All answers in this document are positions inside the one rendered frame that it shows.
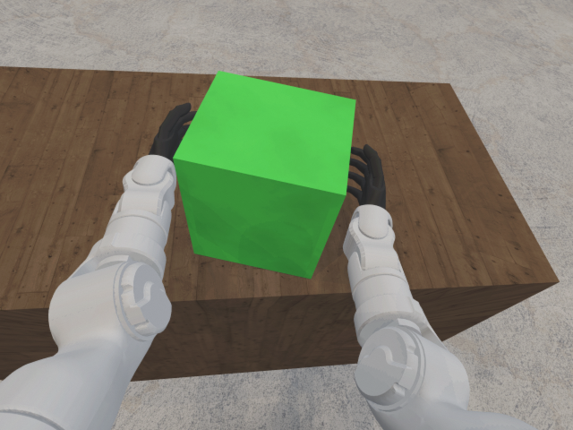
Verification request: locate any robot left forearm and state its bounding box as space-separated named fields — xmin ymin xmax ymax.
xmin=48 ymin=155 xmax=176 ymax=342

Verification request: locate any robot left hand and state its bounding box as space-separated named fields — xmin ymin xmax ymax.
xmin=149 ymin=103 xmax=197 ymax=163

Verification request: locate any right robot upper arm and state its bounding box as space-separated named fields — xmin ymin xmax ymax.
xmin=355 ymin=326 xmax=538 ymax=430

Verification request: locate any pedestal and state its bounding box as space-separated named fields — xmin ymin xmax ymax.
xmin=0 ymin=66 xmax=560 ymax=382

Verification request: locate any robot right forearm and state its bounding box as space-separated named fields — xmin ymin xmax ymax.
xmin=343 ymin=204 xmax=449 ymax=351

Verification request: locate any left robot upper arm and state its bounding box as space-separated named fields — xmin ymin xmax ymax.
xmin=0 ymin=261 xmax=172 ymax=430

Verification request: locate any carton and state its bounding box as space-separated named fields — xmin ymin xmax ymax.
xmin=173 ymin=71 xmax=356 ymax=279

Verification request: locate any robot right hand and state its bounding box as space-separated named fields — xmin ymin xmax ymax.
xmin=346 ymin=144 xmax=386 ymax=210

